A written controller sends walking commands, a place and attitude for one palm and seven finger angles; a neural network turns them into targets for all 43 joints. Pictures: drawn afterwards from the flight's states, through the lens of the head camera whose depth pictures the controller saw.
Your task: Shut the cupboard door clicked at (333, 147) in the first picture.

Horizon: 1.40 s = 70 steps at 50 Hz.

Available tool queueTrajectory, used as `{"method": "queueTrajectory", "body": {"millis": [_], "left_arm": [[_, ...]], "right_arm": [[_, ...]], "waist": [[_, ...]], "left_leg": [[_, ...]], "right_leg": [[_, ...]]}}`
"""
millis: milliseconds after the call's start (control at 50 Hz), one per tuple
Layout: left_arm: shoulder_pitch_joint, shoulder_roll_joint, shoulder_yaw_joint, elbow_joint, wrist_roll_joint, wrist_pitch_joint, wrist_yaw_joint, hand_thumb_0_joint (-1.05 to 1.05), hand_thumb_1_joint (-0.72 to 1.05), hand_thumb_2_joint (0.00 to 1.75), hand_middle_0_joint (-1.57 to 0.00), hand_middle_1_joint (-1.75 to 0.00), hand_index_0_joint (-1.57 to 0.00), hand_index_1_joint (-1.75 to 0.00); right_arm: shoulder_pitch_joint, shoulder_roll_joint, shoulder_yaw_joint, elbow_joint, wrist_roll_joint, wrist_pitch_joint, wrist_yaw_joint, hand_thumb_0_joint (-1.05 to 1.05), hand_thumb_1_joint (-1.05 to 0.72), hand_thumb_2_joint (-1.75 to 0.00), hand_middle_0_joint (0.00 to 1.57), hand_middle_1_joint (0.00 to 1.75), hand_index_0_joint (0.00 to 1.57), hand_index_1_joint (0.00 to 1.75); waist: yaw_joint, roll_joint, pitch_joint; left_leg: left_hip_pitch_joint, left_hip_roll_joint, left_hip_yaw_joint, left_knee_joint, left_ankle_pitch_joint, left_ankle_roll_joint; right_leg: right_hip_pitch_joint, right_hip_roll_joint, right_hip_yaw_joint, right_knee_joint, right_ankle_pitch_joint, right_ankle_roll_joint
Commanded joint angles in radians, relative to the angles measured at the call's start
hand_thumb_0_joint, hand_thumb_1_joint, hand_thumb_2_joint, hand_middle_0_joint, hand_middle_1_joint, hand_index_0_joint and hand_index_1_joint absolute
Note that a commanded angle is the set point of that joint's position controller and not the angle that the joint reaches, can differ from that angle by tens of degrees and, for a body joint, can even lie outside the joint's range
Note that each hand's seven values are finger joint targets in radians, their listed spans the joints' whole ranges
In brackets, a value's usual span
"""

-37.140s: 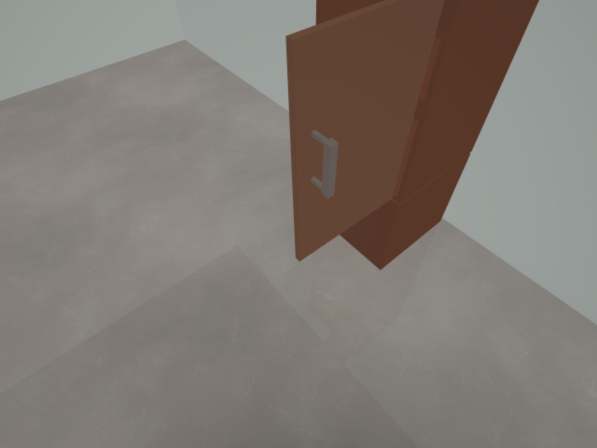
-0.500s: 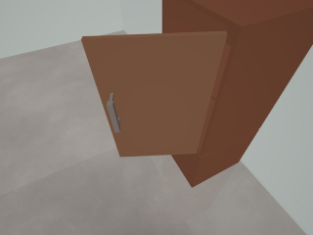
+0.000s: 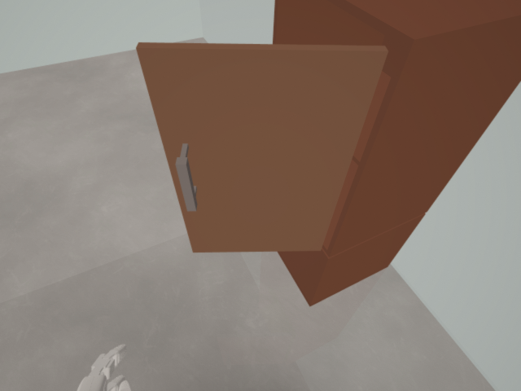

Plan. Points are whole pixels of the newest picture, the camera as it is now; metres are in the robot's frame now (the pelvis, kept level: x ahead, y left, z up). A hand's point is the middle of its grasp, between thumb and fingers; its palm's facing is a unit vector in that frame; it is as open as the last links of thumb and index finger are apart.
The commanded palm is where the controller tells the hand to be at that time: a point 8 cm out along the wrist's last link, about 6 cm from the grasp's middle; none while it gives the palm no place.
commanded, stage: raise the hand and make a fist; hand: left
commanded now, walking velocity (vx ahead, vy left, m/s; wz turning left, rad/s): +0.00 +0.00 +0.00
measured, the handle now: (188, 178) +0.49 +0.17 +0.01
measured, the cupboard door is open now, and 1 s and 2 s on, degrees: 65 65 65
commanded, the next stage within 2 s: bring the fist close to the handle in 1.82 s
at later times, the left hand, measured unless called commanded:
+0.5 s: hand (139, 369) +0.16 +0.18 -0.03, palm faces +0.10 -0.99 -0.04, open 5.3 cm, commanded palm +0.13 +0.24 -0.03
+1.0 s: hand (124, 336) +0.19 +0.21 -0.01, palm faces +0.08 -1.00 -0.02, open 3.3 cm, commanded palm +0.16 +0.26 -0.01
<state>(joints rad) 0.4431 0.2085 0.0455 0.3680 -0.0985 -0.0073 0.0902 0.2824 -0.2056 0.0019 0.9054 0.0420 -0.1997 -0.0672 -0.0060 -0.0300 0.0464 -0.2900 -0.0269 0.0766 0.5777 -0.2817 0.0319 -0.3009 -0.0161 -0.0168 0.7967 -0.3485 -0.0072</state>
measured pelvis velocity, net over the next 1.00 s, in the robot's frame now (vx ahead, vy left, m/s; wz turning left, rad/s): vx -0.01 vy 0.02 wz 0.04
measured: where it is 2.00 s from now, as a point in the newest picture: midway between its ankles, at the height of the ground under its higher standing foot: outside the picture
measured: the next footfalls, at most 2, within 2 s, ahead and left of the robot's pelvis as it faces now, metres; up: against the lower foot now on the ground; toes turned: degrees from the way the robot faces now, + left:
right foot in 0.08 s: +0.06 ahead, -0.09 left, +0.00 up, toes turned +0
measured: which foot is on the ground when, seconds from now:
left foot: down 0.00-1.00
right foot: up 0.00-0.06, down 0.08-1.00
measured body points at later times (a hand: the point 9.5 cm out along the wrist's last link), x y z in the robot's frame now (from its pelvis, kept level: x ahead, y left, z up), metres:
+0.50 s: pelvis -0.03 -0.02 -0.10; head +0.03 -0.01 +0.35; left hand +0.15 +0.24 -0.03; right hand +0.20 -0.22 -0.16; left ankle +0.02 +0.10 -0.73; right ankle +0.02 -0.09 -0.73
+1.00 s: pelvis -0.01 +0.02 -0.08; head +0.06 +0.04 +0.37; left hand +0.18 +0.27 -0.01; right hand +0.19 -0.20 -0.14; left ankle +0.02 +0.10 -0.73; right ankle +0.02 -0.09 -0.73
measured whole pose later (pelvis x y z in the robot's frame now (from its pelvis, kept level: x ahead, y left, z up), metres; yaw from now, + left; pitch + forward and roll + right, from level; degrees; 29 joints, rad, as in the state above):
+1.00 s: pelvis -0.01 +0.02 -0.08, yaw +2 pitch +15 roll -3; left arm 0.47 0.22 0.11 -0.14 -0.26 -0.38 -0.18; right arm 0.25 -0.24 0.01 0.48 0.01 -0.19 -0.05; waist 0.01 0.03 -0.13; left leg -0.90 -0.03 0.00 1.16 -0.51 0.07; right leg -0.85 0.02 -0.09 1.09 -0.50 -0.02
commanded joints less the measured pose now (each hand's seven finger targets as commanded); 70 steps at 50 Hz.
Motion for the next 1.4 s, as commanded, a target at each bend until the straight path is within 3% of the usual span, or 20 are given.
{"method": "queueTrajectory", "body": {"millis": [0, 20, 40, 60, 80, 100, 120, 140, 180, 240, 300, 340, 400, 480, 540, 660, 720, 940, 1100, 1380], "left_arm": [[-0.098, -0.016, 0.028, -0.345, -0.074, -0.198, -0.019, 0.00, 0.90, 0.90, -0.29, -0.40, -0.29, -0.40], [0.001, -0.012, 0.085, -0.221, -0.095, -0.278, -0.056, 0.00, 0.90, 0.90, -0.31, -0.42, -0.31, -0.42], [0.108, -0.006, 0.123, -0.129, -0.120, -0.361, -0.119, 0.00, 0.90, 0.90, -0.33, -0.44, -0.33, -0.44], [0.123, -0.012, 0.141, -0.142, -0.148, -0.456, -0.191, 0.00, 0.90, 0.90, -0.35, -0.46, -0.35, -0.46], [0.125, 0.005, 0.168, -0.129, -0.172, -0.551, -0.270, 0.00, 0.90, 0.90, -0.36, -0.48, -0.36, -0.48], [0.109, -0.009, 0.125, -0.135, -0.187, -0.635, -0.351, 0.00, 0.90, 0.90, -0.38, -0.50, -0.38, -0.50], [0.109, 0.029, 0.152, -0.133, -0.195, -0.657, -0.391, 0.00, 0.90, 0.90, -0.40, -0.52, -0.40, -0.52], [0.107, 0.076, 0.178, -0.157, -0.202, -0.638, -0.416, 0.00, 0.90, 0.90, -0.42, -0.54, -0.42, -0.54], [0.060, 0.147, 0.217, -0.321, -0.222, -0.564, -0.415, 0.00, 0.90, 0.90, -0.46, -0.58, -0.46, -0.58], [-0.088, 0.194, 0.259, -0.545, -0.238, -0.521, -0.335, 0.00, 0.90, 0.90, -0.51, -0.64, -0.51, -0.64], [-0.159, 0.150, 0.191, -0.713, -0.210, -0.586, -0.287, 0.00, 0.90, 0.90, -0.57, -0.70, -0.57, -0.70], [-0.204, 0.138, 0.133, -0.732, -0.194, -0.618, -0.298, 0.00, 0.90, 0.90, -0.60, -0.74, -0.60, -0.74], [-0.136, 0.118, 0.100, -0.617, -0.194, -0.580, -0.352, 0.00, 0.90, 0.90, -0.66, -0.80, -0.66, -0.80], [-0.022, 0.134, 0.150, -0.572, -0.213, -0.443, -0.390, 0.00, 0.90, 0.90, -0.73, -0.88, -0.73, -0.88], [0.003, 0.153, 0.212, -0.598, -0.218, -0.382, -0.346, 0.00, 0.90, 0.90, -0.79, -0.94, -0.79, -0.94], [0.043, 0.097, 0.167, -0.652, -0.195, -0.441, -0.276, 0.00, 0.90, 0.90, -0.90, -1.06, -0.90, -1.06], [0.037, 0.081, 0.126, -0.650, -0.188, -0.464, -0.282, 0.00, 0.90, 0.90, -0.95, -1.12, -0.95, -1.12], [0.003, 0.117, 0.133, -0.732, -0.175, -0.448, -0.256, 0.00, 0.90, 0.90, -1.15, -1.34, -1.15, -1.34], [-0.031, 0.110, 0.119, -0.690, -0.167, -0.393, -0.261, 0.00, 0.90, 0.90, -1.30, -1.50, -1.30, -1.50], [-0.117, 0.152, 0.171, -0.660, -0.202, -0.370, -0.297, 0.00, 0.90, 0.90, -1.30, -1.50, -1.30, -1.50]], "right_arm": [[-0.086, -0.157, -0.075, -0.264, -0.015, -0.165, 0.037, 0.00, -0.90, -0.90, 0.20, 0.30, 0.20, 0.30], [-0.096, -0.154, -0.075, -0.284, -0.021, -0.164, 0.043, 0.00, -0.90, -0.90, 0.20, 0.30, 0.20, 0.30], [-0.105, -0.156, -0.075, -0.308, -0.019, -0.161, 0.056, 0.00, -0.90, -0.90, 0.20, 0.30, 0.20, 0.30], [-0.115, -0.166, -0.074, -0.347, -0.028, -0.155, 0.067, 0.00, -0.90, -0.90, 0.20, 0.30, 0.20, 0.30], [-0.129, -0.165, -0.083, -0.366, -0.035, -0.150, 0.069, 0.00, -0.90, -0.90, 0.20, 0.30, 0.20, 0.30], [-0.155, -0.164, -0.085, -0.392, -0.035, -0.154, 0.073, 0.00, -0.90, -0.90, 0.20, 0.30, 0.20, 0.30], [-0.170, -0.166, -0.093, -0.436, -0.027, -0.149, 0.073, 0.00, -0.90, -0.90, 0.20, 0.30, 0.20, 0.30], [-0.175, -0.165, -0.092, -0.474, -0.013, -0.134, 0.076, 0.00, -0.90, -0.90, 0.20, 0.30, 0.20, 0.30], [-0.201, -0.170, -0.088, -0.565, 0.000, -0.112, 0.068, 0.00, -0.90, -0.90, 0.20, 0.30, 0.20, 0.30], [-0.170, -0.152, -0.074, -0.590, 0.000, -0.105, 0.038, 0.00, -0.90, -0.90, 0.20, 0.30, 0.20, 0.30], [-0.134, -0.140, -0.062, -0.559, -0.013, -0.130, 0.026, 0.00, -0.90, -0.90, 0.20, 0.30, 0.20, 0.30], [-0.116, -0.150, -0.053, -0.527, -0.018, -0.144, 0.016, 0.00, -0.90, -0.90, 0.20, 0.30, 0.20, 0.30], [-0.102, -0.161, -0.049, -0.495, -0.016, -0.152, 0.004, 0.00, -0.90, -0.90, 0.20, 0.30, 0.20, 0.30], [-0.101, -0.153, -0.049, -0.514, 0.000, -0.124, -0.002, 0.00, -0.90, -0.90, 0.20, 0.30, 0.20, 0.30], [-0.117, -0.133, -0.047, -0.528, -0.006, -0.099, -0.001, 0.00, -0.90, -0.90, 0.20, 0.30, 0.20, 0.30], [-0.102, -0.130, -0.048, -0.539, -0.030, -0.075, 0.013, 0.00, -0.90, -0.90, 0.20, 0.30, 0.20, 0.30], [-0.092, -0.145, -0.048, -0.545, -0.031, -0.069, 0.017, 0.00, -0.90, -0.90, 0.20, 0.30, 0.20, 0.30], [-0.064, -0.164, -0.042, -0.580, -0.029, -0.035, 0.012, 0.00, -0.90, -0.90, 0.20, 0.30, 0.20, 0.30], [-0.055, -0.170, -0.030, -0.598, -0.026, -0.008, 0.014, 0.00, -0.90, -0.90, 0.20, 0.30, 0.20, 0.30], [-0.049, -0.172, -0.019, -0.581, -0.020, -0.016, 0.013, 0.00, -0.90, -0.90, 0.20, 0.30, 0.20, 0.30]], "waist": [[-0.038, 0.024, 0.009], [-0.023, -0.141, 0.013], [0.012, -0.159, -0.026], [0.026, -0.193, -0.133], [0.041, -0.244, -0.164], [0.037, -0.281, -0.166], [0.052, -0.261, -0.199], [0.070, -0.157, -0.204], [0.089, -0.023, -0.276], [0.055, -0.045, -0.343], [0.001, 0.055, -0.349], [-0.041, 0.047, -0.336], [-0.047, 0.055, -0.329], [0.011, 0.035, -0.404], [0.045, 0.029, -0.428], [0.038, 0.035, -0.421], [0.016, 0.045, -0.386], [0.024, 0.120, -0.404], [0.009, 0.097, -0.350], [0.015, 0.099, -0.365]], "left_leg": [[-0.161, 0.062, -0.171, 0.019, 0.064, -0.054], [-0.285, 0.029, -0.152, 0.111, -0.084, -0.051], [-0.358, 0.002, -0.126, 0.189, -0.091, -0.054], [-0.423, -0.004, -0.107, 0.280, -0.046, -0.049], [-0.523, -0.014, -0.090, 0.366, -0.064, -0.053], [-0.637, -0.022, -0.084, 0.438, -0.131, -0.055], [-0.709, -0.026, -0.070, 0.470, -0.198, -0.047], [-0.739, -0.030, -0.062, 0.480, -0.227, -0.040], [-0.725, -0.032, -0.052, 0.472, -0.264, -0.023], [-0.712, -0.012, -0.078, 0.530, -0.264, -0.006], [-0.648, 0.008, -0.098, 0.551, -0.222, 0.004], [-0.639, 0.018, -0.116, 0.564, -0.195, 0.013], [-0.651, 0.020, -0.126, 0.560, -0.181, 0.013], [-0.623, 0.017, -0.127, 0.514, -0.102, 0.010], [-0.595, 0.016, -0.132, 0.475, -0.043, 0.005], [-0.515, 0.020, -0.144, 0.424, 0.047, -0.003], [-0.499, 0.021, -0.149, 0.408, 0.003, -0.006], [-0.398, 0.032, -0.185, 0.340, 0.024, -0.032], [-0.384, 0.035, -0.199, 0.294, -0.032, -0.043], [-0.362, 0.025, -0.176, 0.284, 0.019, -0.035]], "right_leg": [[-0.321, 0.004, -0.071, -0.045, -0.049, -0.021], [-0.372, 0.003, -0.067, -0.115, -0.118, -0.019], [-0.382, -0.008, -0.023, -0.117, -0.162, -0.033], [-0.387, -0.011, 0.004, -0.039, -0.098, -0.038], [-0.411, -0.022, 0.057, 0.023, -0.091, -0.033], [-0.432, -0.043, 0.145, 0.051, -0.145, -0.016], [-0.416, -0.054, 0.209, 0.051, -0.239, -0.008], [-0.392, -0.060, 0.263, 0.037, -0.309, -0.014], [-0.356, -0.055, 0.267, 0.004, -0.464, -0.015], [-0.387, -0.044, 0.296, -0.006, -0.527, 0.003], [-0.465, -0.024, 0.245, 0.020, -0.420, -0.002], [-0.506, -0.006, 0.213, 0.054, -0.345, 0.000], [-0.510, 0.002, 0.164, 0.079, -0.289, -0.002], [-0.390, -0.002, 0.141, 0.079, -0.164, 0.005], [-0.336, 0.008, 0.099, 0.102, -0.066, 0.000], [-0.372, 0.032, 0.000, 0.176, 0.089, -0.017], [-0.427, 0.038, -0.019, 0.171, 0.028, -0.021], [-0.437, 0.055, -0.058, 0.174, 0.020, -0.037], [-0.429, 0.057, -0.070, 0.138, -0.003, -0.034], [-0.345, 0.056, -0.052, 0.092, 0.050, -0.036]]}}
